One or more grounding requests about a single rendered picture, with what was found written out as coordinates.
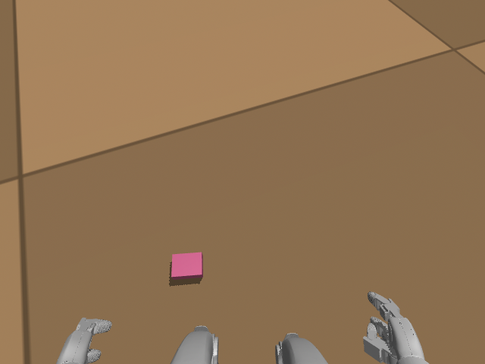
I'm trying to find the left robot hand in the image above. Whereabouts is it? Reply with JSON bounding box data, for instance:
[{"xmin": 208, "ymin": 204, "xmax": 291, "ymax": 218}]
[{"xmin": 56, "ymin": 318, "xmax": 112, "ymax": 364}]

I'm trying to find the small box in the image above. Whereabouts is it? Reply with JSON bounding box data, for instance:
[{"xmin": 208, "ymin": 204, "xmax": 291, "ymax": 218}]
[{"xmin": 171, "ymin": 253, "xmax": 203, "ymax": 280}]

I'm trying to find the right robot hand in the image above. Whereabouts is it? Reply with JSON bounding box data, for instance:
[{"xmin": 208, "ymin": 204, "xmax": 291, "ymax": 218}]
[{"xmin": 363, "ymin": 291, "xmax": 425, "ymax": 364}]

